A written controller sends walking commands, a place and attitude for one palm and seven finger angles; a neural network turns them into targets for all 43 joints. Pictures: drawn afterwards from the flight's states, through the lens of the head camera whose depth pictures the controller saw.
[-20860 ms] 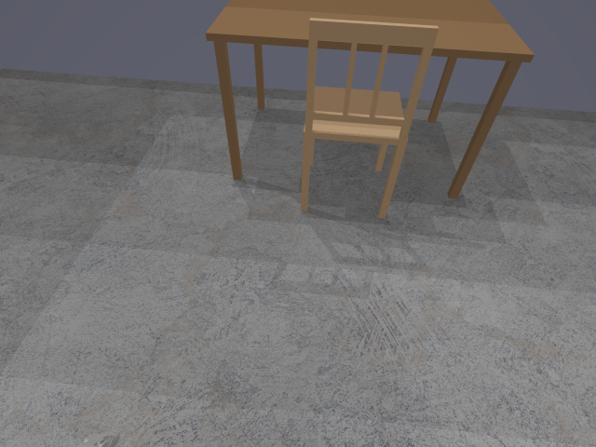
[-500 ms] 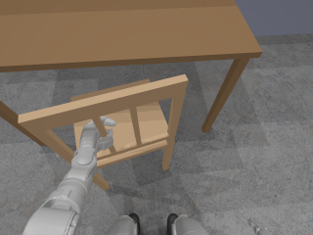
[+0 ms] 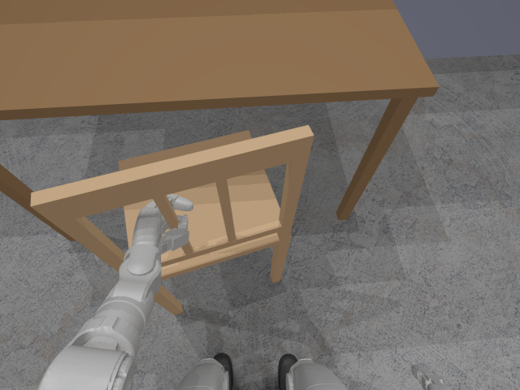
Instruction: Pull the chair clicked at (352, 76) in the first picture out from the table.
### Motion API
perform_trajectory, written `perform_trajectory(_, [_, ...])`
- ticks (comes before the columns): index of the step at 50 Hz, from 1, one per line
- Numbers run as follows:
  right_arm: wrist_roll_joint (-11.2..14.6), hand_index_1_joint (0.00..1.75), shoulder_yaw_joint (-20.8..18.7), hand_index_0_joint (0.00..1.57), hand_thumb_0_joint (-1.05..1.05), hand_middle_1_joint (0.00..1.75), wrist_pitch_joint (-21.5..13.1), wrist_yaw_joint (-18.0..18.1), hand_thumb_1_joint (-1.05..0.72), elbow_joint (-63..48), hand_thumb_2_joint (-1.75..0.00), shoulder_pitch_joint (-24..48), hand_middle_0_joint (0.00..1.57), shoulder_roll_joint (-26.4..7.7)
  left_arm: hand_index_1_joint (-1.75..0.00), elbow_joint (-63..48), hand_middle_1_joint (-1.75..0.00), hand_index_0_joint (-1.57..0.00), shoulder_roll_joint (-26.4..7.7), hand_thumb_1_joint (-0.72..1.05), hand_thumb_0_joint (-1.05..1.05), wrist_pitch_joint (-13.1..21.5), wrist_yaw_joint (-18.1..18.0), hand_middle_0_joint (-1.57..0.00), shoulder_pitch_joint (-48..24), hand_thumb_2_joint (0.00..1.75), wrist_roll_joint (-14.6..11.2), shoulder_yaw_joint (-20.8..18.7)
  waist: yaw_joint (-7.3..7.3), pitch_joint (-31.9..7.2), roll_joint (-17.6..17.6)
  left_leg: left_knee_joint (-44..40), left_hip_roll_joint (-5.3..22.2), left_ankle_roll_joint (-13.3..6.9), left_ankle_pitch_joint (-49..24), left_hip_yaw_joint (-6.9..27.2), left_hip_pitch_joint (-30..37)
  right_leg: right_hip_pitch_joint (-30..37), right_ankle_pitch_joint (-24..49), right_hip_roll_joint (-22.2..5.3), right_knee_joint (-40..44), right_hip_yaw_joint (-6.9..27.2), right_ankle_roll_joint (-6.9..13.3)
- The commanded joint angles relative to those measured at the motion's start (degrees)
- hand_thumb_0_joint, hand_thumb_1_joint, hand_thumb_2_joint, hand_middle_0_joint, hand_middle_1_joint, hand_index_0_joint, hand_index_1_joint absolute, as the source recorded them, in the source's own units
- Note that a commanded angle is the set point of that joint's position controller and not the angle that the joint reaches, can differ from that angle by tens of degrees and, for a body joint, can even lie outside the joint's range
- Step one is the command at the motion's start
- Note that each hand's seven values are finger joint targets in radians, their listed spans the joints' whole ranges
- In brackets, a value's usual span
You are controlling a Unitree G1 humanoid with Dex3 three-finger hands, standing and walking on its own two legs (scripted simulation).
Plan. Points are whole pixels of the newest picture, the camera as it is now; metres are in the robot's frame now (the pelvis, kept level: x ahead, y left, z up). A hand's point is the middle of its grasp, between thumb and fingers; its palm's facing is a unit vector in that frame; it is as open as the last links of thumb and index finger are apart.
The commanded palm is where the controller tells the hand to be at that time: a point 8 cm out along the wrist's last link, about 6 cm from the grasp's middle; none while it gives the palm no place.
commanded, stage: step backward, pulling the chair out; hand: left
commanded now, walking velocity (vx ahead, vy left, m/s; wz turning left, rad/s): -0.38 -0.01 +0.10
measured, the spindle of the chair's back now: (175, 226) +0.40 +0.16 -0.10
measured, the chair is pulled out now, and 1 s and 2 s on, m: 0.10 0.10 0.11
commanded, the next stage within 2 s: stop walking, hand still on the chair in 1.36 s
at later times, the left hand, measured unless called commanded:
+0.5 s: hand (183, 233) +0.37 +0.13 -0.06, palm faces +0.00 -0.98 -0.21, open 4.9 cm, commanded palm +0.36 +0.18 -0.05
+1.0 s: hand (183, 232) +0.37 +0.13 -0.06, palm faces +0.02 -0.98 -0.21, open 4.9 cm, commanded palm +0.36 +0.18 -0.05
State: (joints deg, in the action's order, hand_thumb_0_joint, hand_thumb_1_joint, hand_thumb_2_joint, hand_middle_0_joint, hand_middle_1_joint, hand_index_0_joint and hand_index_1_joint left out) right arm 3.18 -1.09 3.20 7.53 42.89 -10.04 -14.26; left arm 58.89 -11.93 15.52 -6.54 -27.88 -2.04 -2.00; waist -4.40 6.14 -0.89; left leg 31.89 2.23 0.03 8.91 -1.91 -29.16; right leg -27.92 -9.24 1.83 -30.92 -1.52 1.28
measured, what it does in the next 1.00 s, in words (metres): stands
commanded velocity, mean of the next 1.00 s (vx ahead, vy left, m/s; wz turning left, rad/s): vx -0.38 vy -0.01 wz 0.10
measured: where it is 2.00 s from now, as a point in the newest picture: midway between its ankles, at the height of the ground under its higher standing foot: outside the picture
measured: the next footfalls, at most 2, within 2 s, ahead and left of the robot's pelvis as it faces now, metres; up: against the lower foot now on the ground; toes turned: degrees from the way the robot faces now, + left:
none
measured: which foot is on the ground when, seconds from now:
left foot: down 0.00-1.00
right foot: down 0.00-1.00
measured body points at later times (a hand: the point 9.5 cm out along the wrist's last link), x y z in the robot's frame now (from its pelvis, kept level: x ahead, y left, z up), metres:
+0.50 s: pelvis +0.00 +0.00 +0.00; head +0.09 -0.01 +0.44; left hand +0.36 +0.19 -0.05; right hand +0.09 -0.27 -0.13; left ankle +0.07 +0.12 -0.73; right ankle +0.07 -0.10 -0.73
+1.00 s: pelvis +0.00 +0.00 +0.00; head +0.09 -0.01 +0.44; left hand +0.36 +0.19 -0.05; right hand +0.08 -0.28 -0.13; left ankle +0.07 +0.12 -0.73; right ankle +0.07 -0.10 -0.73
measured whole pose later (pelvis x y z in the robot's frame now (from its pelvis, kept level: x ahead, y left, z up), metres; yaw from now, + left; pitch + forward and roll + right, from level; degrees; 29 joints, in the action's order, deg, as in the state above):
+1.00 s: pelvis +0.00 +0.00 +0.00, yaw +0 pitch +5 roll -1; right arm 3.3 -0.9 3.5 7.5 43.1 -10.6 -14.5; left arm 59.8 -12.2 13.8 -6.3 -28.0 -2.7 -2.8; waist -4.5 6.1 -1.1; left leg 31.1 2.8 0.5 8.8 -1.7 -27.8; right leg -26.3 -8.7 2.5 -29.4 -1.6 1.5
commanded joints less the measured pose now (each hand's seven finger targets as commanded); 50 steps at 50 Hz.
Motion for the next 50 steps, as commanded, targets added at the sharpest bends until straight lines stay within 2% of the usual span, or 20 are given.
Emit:
perform_trajectory(1, [-0.29, 0.30, -2.34, 0.20, 0.00, 0.30, -1.72, 0.75, -0.90, -5.38, -0.90, -1.82, 0.20, -7.96, -1.45, -11.57, -1.45, -0.50, -11.00, 0.90, 0.00, 2.49, -0.35, -0.50, -18.30, 0.90, 1.53, -0.61, 0.79, -26.42, -4.30, -5.13, 5.01, -3.12, -3.87, 7.39, 12.26, 9.44, -0.10, -3.16, 1.46, 4.63, -2.38])
perform_trajectory(2, [-0.28, 0.30, -2.51, 0.20, 0.00, 0.30, -1.70, 0.82, -0.90, -5.28, -0.90, -1.90, 0.20, -8.24, -1.45, -11.16, -1.45, -0.50, -11.81, 0.90, 0.00, 2.39, -0.46, -0.50, -17.89, 0.90, 1.71, -1.26, 0.61, -26.22, -4.40, -4.75, 4.74, -3.10, -3.89, 7.37, 12.25, 9.07, 0.07, -3.00, 1.60, 4.67, -2.37])
perform_trajectory(11, [-0.21, 0.30, -2.32, 0.20, 0.00, 0.30, -1.68, 0.63, -0.90, -5.25, -0.90, -2.38, 0.20, -7.67, -1.45, -10.93, -1.45, -0.50, -11.94, 0.90, 0.00, 2.09, -0.30, -0.50, -18.60, 0.90, 1.75, -1.00, 0.47, -26.31, -1.80, -2.13, 2.59, -1.71, -2.19, 4.72, 13.68, 8.71, 0.39, -5.22, 5.97, 6.07, -2.79])
perform_trajectory(12, [-0.32, 0.30, -2.43, 0.20, 0.00, 0.30, -1.73, 0.71, -0.90, -5.21, -0.90, -2.39, 0.20, -8.03, -1.45, -10.76, -1.45, -0.50, -12.93, 0.90, 0.00, 2.06, -0.43, -0.50, -18.59, 0.90, 1.80, -1.71, 0.38, -25.91, -1.75, -2.19, 2.49, -1.74, -2.40, 4.81, 13.90, 8.33, 0.17, -5.07, 6.17, 5.93, -2.94])
perform_trajectory(16, [-0.19, 0.30, -2.14, 0.20, 0.00, 0.30, -1.70, 0.59, -0.90, -5.05, -0.90, -2.35, 0.20, -7.77, -1.45, -10.87, -1.45, -0.50, -11.68, 0.90, 0.00, 1.98, -0.28, -0.50, -19.01, 0.90, 1.72, -0.81, 0.49, -26.65, -2.17, -2.68, 2.80, -1.90, -3.71, 5.26, 14.23, 8.73, 1.09, -4.63, 5.55, 5.52, -3.22])
perform_trajectory(18, [-0.27, 0.30, -2.18, 0.20, 0.00, 0.30, -1.59, 0.74, -0.90, -5.03, -0.90, -2.30, 0.20, -7.98, -1.45, -10.42, -1.45, -0.50, -12.25, 0.90, 0.00, 1.86, -0.39, -0.50, -18.36, 0.90, 1.64, -1.26, 0.58, -26.20, -3.18, -3.35, 3.18, -2.09, -3.90, 5.72, 14.08, 8.55, 0.51, -4.34, 5.10, 5.19, -3.11])
perform_trajectory(20, [-0.20, 0.30, -2.10, 0.20, 0.00, 0.30, -1.60, 0.74, -0.90, -5.15, -0.90, -2.13, 0.20, -7.81, -1.45, -10.84, -1.45, -0.50, -11.52, 0.90, 0.00, 1.85, -0.21, -0.50, -18.90, 0.90, 1.47, -0.73, 0.58, -26.39, -2.20, -3.51, 3.41, -2.29, -3.83, 5.73, 14.10, 8.77, 0.39, -4.11, 4.87, 5.12, -3.16])
perform_trajectory(22, [-0.23, 0.30, -2.28, 0.20, 0.00, 0.30, -1.69, 0.87, -0.90, -5.01, -0.90, -2.16, 0.20, -8.07, -1.45, -10.84, -1.45, -0.50, -12.28, 0.90, 0.00, 1.87, -0.26, -0.50, -19.02, 0.90, 1.68, -1.38, 0.47, -26.86, -2.88, -3.46, 3.36, -2.36, -4.48, 5.85, 14.66, 8.49, 0.93, -3.81, 4.61, 5.03, -3.18])
perform_trajectory(23, [-0.23, 0.30, -2.14, 0.20, 0.00, 0.30, -1.62, 0.86, -0.90, -4.90, -0.90, -2.29, 0.20, -7.98, -1.45, -10.78, -1.45, -0.50, -11.65, 0.90, 0.00, 1.79, -0.22, -0.50, -18.58, 0.90, 1.58, -0.91, 0.64, -27.18, -4.08, -3.81, 3.80, -2.36, -5.34, 6.29, 14.72, 8.60, 1.56, -3.66, 3.81, 4.65, -2.91])
perform_trajectory(25, [-0.29, 0.30, -2.15, 0.20, 0.00, 0.30, -1.61, 0.84, -0.90, -5.02, -0.90, -2.14, 0.20, -7.83, -1.45, -10.81, -1.45, -0.50, -10.92, 0.90, 0.00, 1.67, -0.04, -0.50, -18.75, 0.90, 1.43, -0.53, 0.73, -27.20, -4.24, -4.33, 4.57, -2.69, -6.45, 6.76, 14.29, 8.90, 1.87, -3.12, 2.29, 4.27, -2.73])
perform_trajectory(29, [-0.37, 0.30, -2.24, 0.20, 0.00, 0.30, -1.41, 0.75, -0.90, -5.07, -0.90, -2.01, 0.20, -7.79, -1.45, -10.82, -1.45, -0.50, -11.10, 0.90, 0.00, 1.36, -0.02, -0.50, -18.73, 0.90, 1.30, -0.78, 0.80, -27.02, -4.81, -4.28, 4.92, -2.91, -4.66, 6.80, 12.98, 9.41, 0.70, -3.29, 1.67, 4.84, -2.58])
perform_trajectory(31, [-0.33, 0.30, -2.17, 0.20, 0.00, 0.30, -1.44, 0.72, -0.90, -5.13, -0.90, -2.07, 0.20, -7.61, -1.45, -10.73, -1.45, -0.50, -10.85, 0.90, 0.00, 1.31, 0.08, -0.50, -19.05, 0.90, 1.23, -0.55, 0.68, -26.72, -4.17, -3.85, 4.40, -2.62, -3.33, 6.33, 12.63, 9.27, -0.15, -3.61, 2.50, 5.05, -2.50])
perform_trajectory(32, [-0.32, 0.30, -2.31, 0.20, 0.00, 0.30, -1.49, 0.83, -0.90, -5.09, -0.90, -2.13, 0.20, -7.97, -1.45, -10.50, -1.45, -0.50, -12.05, 0.90, 0.00, 1.24, -0.06, -0.50, -18.87, 0.90, 1.30, -1.47, 0.61, -26.65, -3.38, -3.72, 4.23, -2.70, -3.34, 6.40, 12.60, 9.25, -0.22, -3.58, 2.92, 5.25, -2.58])
perform_trajectory(34, [-0.31, 0.30, -2.21, 0.20, 0.00, 0.30, -1.55, 0.68, -0.90, -5.09, -0.90, -2.21, 0.20, -7.77, -1.45, -10.36, -1.45, -0.50, -11.19, 0.90, 0.00, 1.24, 0.07, -0.50, -18.91, 0.90, 1.20, -0.77, 0.59, -26.42, -3.67, -3.55, 4.18, -2.42, -3.33, 6.23, 13.14, 8.96, -0.08, -3.87, 3.45, 5.28, -2.56])
perform_trajectory(37, [-0.37, 0.30, -2.41, 0.20, 0.00, 0.30, -1.67, 0.68, -0.90, -4.89, -0.90, -2.43, 0.20, -7.89, -1.45, -9.70, -1.45, -0.50, -12.55, 0.90, 0.00, 1.13, -0.15, -0.50, -18.53, 0.90, 1.42, -2.04, 0.48, -26.46, -1.78, -2.79, 3.30, -2.12, -2.73, 5.28, 13.57, 9.21, -0.10, -4.38, 5.22, 5.84, -3.03])
perform_trajectory(38, [-0.31, 0.30, -2.34, 0.20, 0.00, 0.30, -1.71, 0.55, -0.90, -4.91, -0.90, -2.49, 0.20, -7.81, -1.45, -10.01, -1.45, -0.50, -12.59, 0.90, 0.00, 1.14, -0.17, -0.50, -18.56, 0.90, 1.33, -1.96, 0.59, -26.53, -2.94, -2.51, 3.22, -1.98, -2.68, 4.81, 14.01, 9.15, 0.47, -4.81, 5.64, 6.18, -3.18])
perform_trajectory(41, [-0.20, 0.30, -2.15, 0.20, 0.00, 0.30, -1.65, 0.35, -0.90, -5.01, -0.90, -2.58, 0.20, -7.67, -1.45, -10.24, -1.45, -0.50, -12.43, 0.90, 0.00, 0.99, -0.16, -0.50, -19.02, 0.90, 1.36, -1.55, 0.47, -26.41, -1.33, -1.62, 2.23, -1.54, -2.19, 3.70, 14.32, 9.27, 0.66, -5.67, 7.33, 6.70, -3.69])
perform_trajectory(43, [-0.12, 0.30, -2.17, 0.20, 0.00, 0.30, -1.60, 0.42, -0.90, -4.88, -0.90, -2.86, 0.20, -8.00, -1.45, -9.72, -1.45, -0.50, -13.14, 0.90, 0.00, 0.84, -0.31, -0.50, -18.44, 0.90, 1.46, -2.01, 0.49, -26.04, -1.62, -1.77, 1.89, -1.25, -2.34, 3.54, 14.79, 9.13, 0.96, -5.96, 8.05, 6.40, -3.79])
perform_trajectory(45, [-0.07, 0.30, -2.12, 0.20, 0.00, 0.30, -1.65, 0.44, -0.90, -4.92, -0.90, -2.78, 0.20, -8.01, -1.45, -10.00, -1.45, -0.50, -12.72, 0.90, 0.00, 0.88, -0.19, -0.50, -18.75, 0.90, 1.46, -1.72, 0.41, -26.30, -1.18, -2.08, 1.99, -1.44, -3.01, 3.79, 15.40, 8.86, 0.91, -5.50, 7.92, 6.01, -3.97])
perform_trajectory(50, [-0.16, 0.30, -2.15, 0.20, 0.00, 0.30, -1.55, 0.60, -0.90, -5.04, -0.90, -2.51, 0.20, -8.08, -1.45, -10.53, -1.45, -0.50, -11.72, 0.90, 0.00, 0.81, 0.06, -0.50, -18.49, 0.90, 1.29, -1.05, 0.63, -26.71, -3.53, -4.20, 3.52, -2.26, -5.70, 5.48, 16.05, 9.03, 1.23, -3.64, 5.71, 4.75, -3.56])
